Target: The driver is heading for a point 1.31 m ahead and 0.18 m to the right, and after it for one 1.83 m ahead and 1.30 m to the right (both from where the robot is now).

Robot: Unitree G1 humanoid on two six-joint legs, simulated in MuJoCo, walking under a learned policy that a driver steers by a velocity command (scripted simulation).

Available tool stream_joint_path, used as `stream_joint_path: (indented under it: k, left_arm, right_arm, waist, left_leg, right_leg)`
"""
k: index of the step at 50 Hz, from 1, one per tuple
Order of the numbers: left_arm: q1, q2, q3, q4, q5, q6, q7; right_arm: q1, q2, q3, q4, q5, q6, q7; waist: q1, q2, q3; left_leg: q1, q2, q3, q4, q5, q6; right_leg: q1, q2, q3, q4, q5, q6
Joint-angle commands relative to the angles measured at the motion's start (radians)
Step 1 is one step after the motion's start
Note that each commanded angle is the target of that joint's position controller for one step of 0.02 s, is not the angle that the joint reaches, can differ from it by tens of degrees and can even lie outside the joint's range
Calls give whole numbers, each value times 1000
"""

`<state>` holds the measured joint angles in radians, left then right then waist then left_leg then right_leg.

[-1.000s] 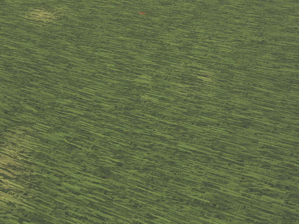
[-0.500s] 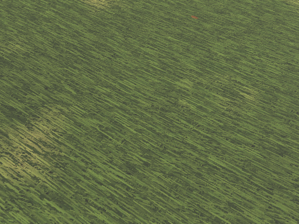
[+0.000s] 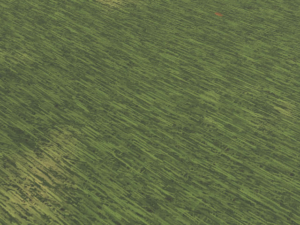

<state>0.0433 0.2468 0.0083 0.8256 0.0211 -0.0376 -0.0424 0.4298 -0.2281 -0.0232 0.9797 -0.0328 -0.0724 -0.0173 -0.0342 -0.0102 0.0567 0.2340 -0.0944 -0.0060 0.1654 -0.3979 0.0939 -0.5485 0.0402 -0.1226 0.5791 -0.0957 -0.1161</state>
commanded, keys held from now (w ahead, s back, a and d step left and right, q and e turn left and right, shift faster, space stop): w+e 0.40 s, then w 0.60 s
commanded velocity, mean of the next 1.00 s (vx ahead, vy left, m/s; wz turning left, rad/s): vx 0.49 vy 0.00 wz -0.30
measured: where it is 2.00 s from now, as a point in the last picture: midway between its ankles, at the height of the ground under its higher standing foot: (182, 103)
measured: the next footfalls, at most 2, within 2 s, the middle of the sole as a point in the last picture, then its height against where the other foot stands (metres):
right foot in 0.02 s outside the picture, level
left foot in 0.54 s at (138, 207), level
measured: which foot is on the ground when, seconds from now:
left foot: down 0.00-0.04, up 0.06-0.52, down 0.54-1.00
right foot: up 0.00-0.00, down 0.02-0.56, up 0.58-1.00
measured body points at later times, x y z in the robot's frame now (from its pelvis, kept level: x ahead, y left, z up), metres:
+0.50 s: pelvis +0.30 +0.00 +0.02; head +0.33 -0.02 +0.46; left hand +0.32 +0.28 -0.11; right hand +0.47 -0.27 -0.08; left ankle +0.48 +0.08 -0.70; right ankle +0.15 -0.05 -0.72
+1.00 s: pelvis +0.56 -0.06 +0.02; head +0.59 -0.07 +0.47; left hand +0.83 +0.07 -0.08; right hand +0.41 -0.27 -0.12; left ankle +0.48 +0.07 -0.72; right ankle +0.66 -0.21 -0.69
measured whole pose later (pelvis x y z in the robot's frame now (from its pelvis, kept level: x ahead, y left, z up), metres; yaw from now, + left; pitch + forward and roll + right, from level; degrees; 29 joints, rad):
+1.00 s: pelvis +0.56 -0.06 +0.02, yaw -20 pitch +1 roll +2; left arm 0.02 0.23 0.00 0.79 0.03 -0.04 -0.04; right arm 0.47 -0.22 -0.02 0.98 -0.01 -0.08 0.01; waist -0.08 -0.03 0.04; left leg 0.06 -0.07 0.04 0.20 -0.28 0.05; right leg -0.56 -0.05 -0.04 0.62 -0.08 -0.04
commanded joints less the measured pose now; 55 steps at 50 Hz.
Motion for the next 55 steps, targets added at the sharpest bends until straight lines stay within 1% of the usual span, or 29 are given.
stream_joint_path:
  k: [1,2,3,4,6,7,9,12,14,17,22,24,26,27,28,29,30,31,32,34,37,40,45,48,51,52,53,54,55]
  left_arm:
    - [346,148,54,59,2,-19,23]
    - [481,229,81,77,19,-15,37]
    - [429,264,96,68,6,1,36]
    - [323,247,99,58,-26,-1,23]
    - [245,145,78,48,-14,-4,25]
    - [241,122,70,56,-11,-11,30]
    - [243,127,67,62,-15,-26,35]
    - [285,169,79,69,-20,-36,37]
    - [327,167,81,72,-23,-32,37]
    - [395,165,84,78,-23,-24,39]
    - [458,166,86,78,-7,-15,53]
    - [434,169,85,71,-3,-19,62]
    - [395,188,86,65,-1,-30,60]
    - [383,185,84,65,-6,-37,52]
    - [391,124,66,34,-13,-47,45]
    - [545,60,57,39,-41,-41,42]
    - [503,140,64,63,-4,-31,52]
    - [403,141,67,49,3,-30,44]
    - [346,123,61,32,3,-32,39]
    - [324,108,59,24,15,-17,25]
    - [305,85,52,19,22,0,14]
    - [178,73,41,-21,26,3,4]
    - [-29,33,10,-85,13,-7,-3]
    - [-85,48,9,-102,8,-11,3]
    - [-60,69,18,-101,11,-20,14]
    - [20,81,26,-76,14,-27,21]
    - [171,104,39,-25,22,-39,31]
    - [344,171,61,10,43,-50,46]
    - [396,264,83,12,57,-44,51]
  right_arm:
    - [-27,-192,-38,-38,-6,1,-16]
    - [-25,-157,-25,-70,0,-5,-12]
    - [32,-97,-22,-91,23,-14,10]
    - [-46,-157,-24,-116,-2,-25,11]
    - [-143,-158,-22,-147,7,-45,20]
    - [-165,-146,-21,-160,-3,-33,21]
    - [-136,-113,-12,-165,-20,5,26]
    - [-212,-98,-4,-206,-21,28,30]
    - [-319,-99,-2,-247,-18,31,32]
    - [-419,-96,3,-284,-9,31,37]
    - [-533,-101,12,-337,0,17,42]
    - [-492,-115,8,-332,1,8,42]
    - [-318,-160,-13,-277,1,-3,29]
    - [-183,-189,-26,-240,-4,-16,18]
    - [-21,-255,-42,-228,-24,-23,0]
    - [1,-341,-70,-201,-28,-7,3]
    - [-65,-247,-59,-209,-3,4,15]
    - [-142,-174,-43,-224,6,2,20]
    - [-178,-138,-35,-219,0,-2,25]
    - [-164,-118,-27,-188,5,-14,22]
    - [-99,-122,-28,-143,19,-36,29]
    - [-54,-126,-30,-113,23,-35,28]
    - [21,-134,-31,-66,25,-29,28]
    - [62,-147,-34,-41,20,-24,24]
    - [59,-154,-36,-23,17,-15,15]
    - [51,-160,-37,-19,18,-12,13]
    - [40,-156,-34,-19,23,-8,14]
    - [25,-128,-24,-50,31,-10,17]
    - [132,-6,1,-77,57,-7,19]
  waist:
    - [196,95,-167]
    - [229,-25,-261]
    - [131,-259,-317]
    - [111,-81,-232]
    - [63,66,-44]
    - [35,82,-14]
    - [-2,47,-20]
    - [8,13,-4]
    - [44,-5,17]
    - [98,-30,-6]
    - [143,-56,-18]
    - [111,-69,-23]
    - [31,-68,-88]
    - [-39,-28,-161]
    - [-91,64,-298]
    - [-18,322,-377]
    - [2,144,-254]
    - [6,52,-129]
    - [16,20,-77]
    - [42,86,-54]
    - [54,103,-60]
    - [39,98,-18]
    - [-7,97,11]
    - [-19,100,17]
    - [11,94,10]
    - [50,88,-28]
    - [115,52,-108]
    - [179,-20,-225]
    - [133,-231,-346]
  left_leg:
    - [-176,267,71,592,1239,-11]
    - [-379,205,107,941,842,-19]
    - [-794,-40,44,1313,-83,-75]
    - [-906,41,-95,1334,-21,-38]
    - [-881,131,-80,1191,93,-34]
    - [-833,155,-82,1126,92,-48]
    - [-765,173,-63,1034,85,-81]
    - [-790,189,-16,877,154,-125]
    - [-834,190,3,750,254,-147]
    - [-862,167,7,612,374,-153]
    - [-870,123,13,463,371,-129]
    - [-758,110,4,380,344,-97]
    - [-527,66,17,320,276,-53]
    - [-343,97,0,270,298,-21]
    - [-117,317,-234,266,139,31]
    - [68,529,-700,156,93,171]
    - [-37,497,-733,118,-24,157]
    - [-171,449,-569,103,19,139]
    - [-253,401,-451,84,150,119]
    - [-325,328,-299,58,325,89]
    - [-324,308,-220,35,469,101]
    - [-320,297,-166,-20,472,111]
    - [-319,256,-71,-28,575,86]
    - [-262,290,-74,-1,622,82]
    - [-208,318,-81,94,789,67]
    - [-207,307,-77,192,900,55]
    - [-258,265,-47,363,907,38]
    - [-439,217,-19,615,649,19]
    - [-774,59,61,956,-54,-21]
  right_leg:
    - [454,58,23,-83,-36,-73]
    - [663,-160,317,-93,-155,-150]
    - [873,-382,908,-239,-159,-329]
    - [798,-352,878,-299,-200,-317]
    - [524,-299,646,-353,-88,-256]
    - [430,-252,579,-360,-2,-226]
    - [342,-195,486,-377,110,-204]
    - [289,-147,422,-406,140,-191]
    - [305,-123,415,-414,144,-161]
    - [401,-106,416,-371,220,-110]
    - [554,-134,452,-289,358,-98]
    - [559,-158,463,-258,399,-71]
    - [546,-146,442,-110,588,-37]
    - [494,-97,393,65,561,-17]
    - [356,-48,340,326,270,1]
    - [64,122,233,598,-405,40]
    - [-41,43,262,676,-380,28]
    - [-42,12,264,664,-287,30]
    - [-31,-15,255,628,-237,34]
    - [8,-46,235,565,-218,46]
    - [-8,-49,207,520,-199,64]
    - [-100,-92,157,427,-106,87]
    - [-41,-93,73,129,42,101]
    - [1,-76,58,40,41,78]
    - [91,-49,59,-27,-38,37]
    - [197,-22,56,-67,-59,22]
    - [394,-11,57,-129,-31,-2]
    - [650,-184,235,-149,-114,-47]
    - [901,-484,662,-220,-181,-147]
Velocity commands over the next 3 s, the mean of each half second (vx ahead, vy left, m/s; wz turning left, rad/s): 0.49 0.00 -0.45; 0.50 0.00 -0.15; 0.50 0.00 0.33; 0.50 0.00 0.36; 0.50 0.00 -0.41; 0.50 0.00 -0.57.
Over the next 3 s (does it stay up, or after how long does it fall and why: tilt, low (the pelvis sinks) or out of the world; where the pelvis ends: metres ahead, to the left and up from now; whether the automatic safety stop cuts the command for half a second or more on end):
stays up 1.61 -0.21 0.03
